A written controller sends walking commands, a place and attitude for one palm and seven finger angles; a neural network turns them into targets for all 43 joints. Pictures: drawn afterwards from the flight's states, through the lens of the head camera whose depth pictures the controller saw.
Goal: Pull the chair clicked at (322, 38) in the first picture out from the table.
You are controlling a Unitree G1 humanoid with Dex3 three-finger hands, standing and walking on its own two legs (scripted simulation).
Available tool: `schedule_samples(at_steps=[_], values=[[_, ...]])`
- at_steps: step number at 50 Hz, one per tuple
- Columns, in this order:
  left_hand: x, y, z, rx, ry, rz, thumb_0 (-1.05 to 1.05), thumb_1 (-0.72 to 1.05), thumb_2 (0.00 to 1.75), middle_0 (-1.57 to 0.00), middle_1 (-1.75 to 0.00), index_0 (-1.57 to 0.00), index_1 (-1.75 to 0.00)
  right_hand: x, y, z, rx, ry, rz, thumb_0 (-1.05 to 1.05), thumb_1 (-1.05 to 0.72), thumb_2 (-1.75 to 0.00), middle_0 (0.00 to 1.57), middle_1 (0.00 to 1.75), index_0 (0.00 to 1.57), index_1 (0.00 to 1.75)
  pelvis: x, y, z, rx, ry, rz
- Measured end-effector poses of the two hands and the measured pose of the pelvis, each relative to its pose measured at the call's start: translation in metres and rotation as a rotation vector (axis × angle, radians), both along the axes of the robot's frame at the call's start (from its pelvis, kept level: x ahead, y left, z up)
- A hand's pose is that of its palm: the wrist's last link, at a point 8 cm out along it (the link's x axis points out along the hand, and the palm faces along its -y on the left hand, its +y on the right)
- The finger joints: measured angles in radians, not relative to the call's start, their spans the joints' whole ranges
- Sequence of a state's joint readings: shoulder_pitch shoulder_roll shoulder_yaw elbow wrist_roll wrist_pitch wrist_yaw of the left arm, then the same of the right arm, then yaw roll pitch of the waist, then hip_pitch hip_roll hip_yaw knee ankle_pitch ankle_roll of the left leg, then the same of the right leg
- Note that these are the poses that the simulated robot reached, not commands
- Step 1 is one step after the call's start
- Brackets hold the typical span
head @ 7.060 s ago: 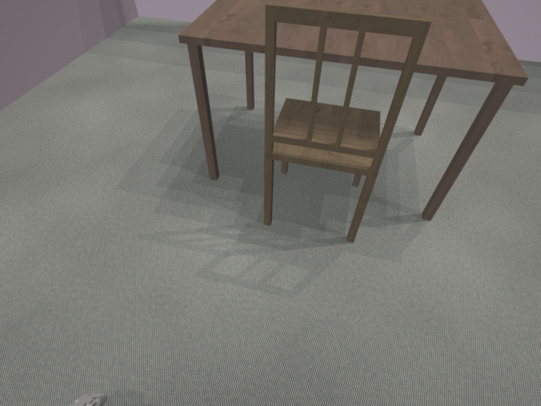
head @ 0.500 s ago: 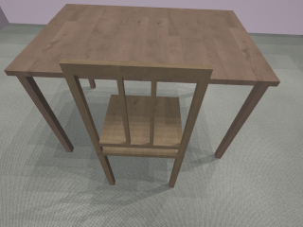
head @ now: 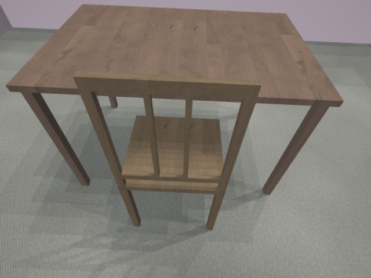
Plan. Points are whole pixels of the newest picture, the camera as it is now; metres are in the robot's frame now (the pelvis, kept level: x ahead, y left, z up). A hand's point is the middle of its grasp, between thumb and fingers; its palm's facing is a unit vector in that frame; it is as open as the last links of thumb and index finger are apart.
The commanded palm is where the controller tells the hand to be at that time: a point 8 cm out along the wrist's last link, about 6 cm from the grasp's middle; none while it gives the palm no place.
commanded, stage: shuffle to correct the standing spot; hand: left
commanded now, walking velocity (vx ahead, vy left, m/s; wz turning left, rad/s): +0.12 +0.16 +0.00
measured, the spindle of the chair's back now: (153, 141) +0.50 +0.14 -0.05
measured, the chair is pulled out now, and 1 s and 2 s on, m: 0.00 0.00 0.00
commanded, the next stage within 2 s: come to a stop and stand still in 0.34 s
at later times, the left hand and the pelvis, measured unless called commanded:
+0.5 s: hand out of the picture +0.02 +0.21 -0.19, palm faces +0.09 -0.97 -0.22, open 7.4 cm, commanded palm none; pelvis +0.04 +0.03 -0.01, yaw +1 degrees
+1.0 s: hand out of the picture +0.07 +0.21 -0.18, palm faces +0.03 -0.97 -0.24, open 7.3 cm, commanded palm none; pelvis +0.03 +0.03 -0.01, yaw +1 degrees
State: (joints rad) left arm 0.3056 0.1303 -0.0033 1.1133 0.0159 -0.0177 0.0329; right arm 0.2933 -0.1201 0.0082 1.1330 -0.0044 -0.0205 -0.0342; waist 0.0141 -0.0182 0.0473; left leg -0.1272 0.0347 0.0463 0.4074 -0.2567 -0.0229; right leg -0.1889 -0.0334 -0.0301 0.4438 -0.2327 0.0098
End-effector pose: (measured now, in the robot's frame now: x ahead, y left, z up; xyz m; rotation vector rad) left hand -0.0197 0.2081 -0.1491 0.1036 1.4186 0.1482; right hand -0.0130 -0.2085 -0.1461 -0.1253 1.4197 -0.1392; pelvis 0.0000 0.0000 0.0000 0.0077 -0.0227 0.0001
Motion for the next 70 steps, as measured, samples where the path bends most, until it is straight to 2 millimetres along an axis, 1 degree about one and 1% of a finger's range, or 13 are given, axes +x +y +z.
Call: schedule_samples(at_steps=[10, 18, 21, 25, 30, 34, 38, 42, 49, 55, 60, 65, 70], values=[[-0.001, 0.004, -0.002, 0.005, -0.003, 0.027, 0.01, 0.91, 0.90, -0.20, -0.30, -0.20, -0.30, 0.000, 0.001, -0.004, 0.006, 0.019, 0.016, 0.00, -0.91, -0.90, 0.19, 0.30, 0.20, 0.30, 0.004, 0.003, -0.004, -0.003, 0.005, 0.010], [0.002, 0.031, -0.008, 0.014, 0.027, 0.057, 0.01, 0.91, 0.90, -0.20, -0.30, -0.20, -0.30, 0.017, 0.010, -0.001, -0.030, 0.011, 0.024, 0.00, -0.91, -0.90, 0.19, 0.30, 0.19, 0.30, 0.020, 0.023, -0.008, 0.006, 0.014, 0.007], [0.013, 0.042, -0.009, 0.032, 0.031, 0.040, 0.01, 0.91, 0.90, -0.20, -0.30, -0.20, -0.30, 0.024, 0.016, -0.003, -0.030, -0.003, 0.020, 0.00, -0.91, -0.90, 0.19, 0.30, 0.19, 0.30, 0.027, 0.028, -0.011, 0.012, 0.014, -0.004], [0.035, 0.052, -0.007, 0.060, -0.018, 0.043, 0.01, 0.91, 0.90, -0.20, -0.30, -0.20, -0.30, 0.034, 0.024, -0.011, -0.010, 0.007, 0.031, 0.00, -0.91, -0.90, 0.19, 0.30, 0.20, 0.30, 0.036, 0.032, -0.014, 0.001, 0.013, 0.010], [0.053, 0.060, -0.008, 0.062, -0.032, 0.034, 0.01, 0.91, 0.90, -0.20, -0.30, -0.20, -0.30, 0.058, 0.031, -0.009, -0.028, -0.016, 0.027, 0.01, -0.92, -0.90, 0.20, 0.30, 0.20, 0.30, 0.045, 0.041, -0.012, 0.004, 0.017, 0.013], [0.070, 0.062, -0.004, 0.059, -0.039, 0.018, 0.01, 0.91, 0.90, -0.20, -0.30, -0.20, -0.30, 0.066, 0.031, -0.003, -0.044, -0.046, 0.022, 0.01, -0.93, -0.90, 0.20, 0.30, 0.20, 0.30, 0.046, 0.043, -0.007, 0.007, 0.007, 0.010], [0.089, 0.059, -0.002, 0.068, -0.093, 0.013, 0.01, 0.91, 0.90, -0.20, -0.30, -0.20, -0.30, 0.067, 0.028, -0.005, -0.034, -0.039, 0.028, 0.01, -0.93, -0.90, 0.20, 0.30, 0.20, 0.30, 0.046, 0.037, -0.008, 0.017, 0.000, 0.019], [0.096, 0.053, 0.004, 0.070, -0.117, -0.003, 0.01, 0.92, 0.90, -0.20, -0.30, -0.20, -0.30, 0.068, 0.021, -0.005, -0.030, -0.033, 0.014, 0.01, -0.93, -0.90, 0.20, 0.30, 0.20, 0.30, 0.047, 0.032, -0.005, 0.002, 0.003, 0.015], [0.086, 0.047, 0.003, 0.084, -0.129, -0.039, 0.01, 0.92, 0.90, -0.20, -0.30, -0.20, -0.30, 0.072, 0.006, -0.006, -0.035, -0.121, 0.014, 0.01, -0.92, -0.90, 0.20, 0.30, 0.20, 0.30, 0.036, 0.026, -0.009, -0.007, 0.015, 0.019], [0.068, 0.042, 0.006, 0.085, -0.136, -0.038, 0.01, 0.92, 0.90, -0.20, -0.30, -0.20, -0.30, 0.065, 0.004, -0.009, -0.017, -0.161, 0.026, 0.00, -0.92, -0.90, 0.19, 0.30, 0.20, 0.30, 0.023, 0.021, -0.009, -0.001, -0.019, 0.012], [0.049, 0.035, 0.010, 0.078, -0.114, -0.039, 0.01, 0.92, 0.90, -0.20, -0.30, -0.20, -0.30, 0.045, 0.001, -0.010, 0.003, -0.139, 0.027, 0.00, -0.93, -0.90, 0.19, 0.30, 0.20, 0.30, 0.013, 0.015, -0.006, 0.004, -0.016, 0.006], [0.028, 0.028, 0.010, 0.068, -0.068, -0.028, 0.01, 0.91, 0.90, -0.20, -0.30, -0.20, -0.30, 0.015, 0.001, -0.011, 0.023, -0.065, 0.022, 0.00, -0.92, -0.90, 0.19, 0.30, 0.20, 0.30, 0.007, 0.010, -0.005, 0.009, 0.002, 0.004], [0.011, 0.019, 0.009, 0.054, -0.018, -0.015, 0.01, 0.91, 0.90, -0.20, -0.30, -0.20, -0.30, -0.014, 0.003, -0.011, 0.035, 0.022, 0.004, 0.00, -0.91, -0.90, 0.19, 0.30, 0.19, 0.30, 0.007, 0.006, -0.004, 0.009, 0.011, 0.005]])
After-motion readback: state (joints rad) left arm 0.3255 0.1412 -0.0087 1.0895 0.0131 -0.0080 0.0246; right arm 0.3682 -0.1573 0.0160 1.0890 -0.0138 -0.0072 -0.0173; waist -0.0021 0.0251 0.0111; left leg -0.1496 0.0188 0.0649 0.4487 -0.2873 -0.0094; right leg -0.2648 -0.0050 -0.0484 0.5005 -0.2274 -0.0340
